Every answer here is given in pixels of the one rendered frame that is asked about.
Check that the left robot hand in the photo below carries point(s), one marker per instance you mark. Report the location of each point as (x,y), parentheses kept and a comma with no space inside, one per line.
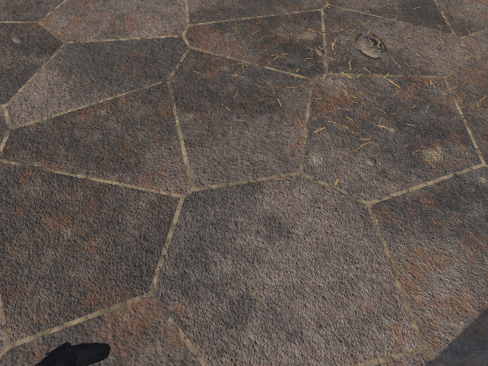
(76,355)

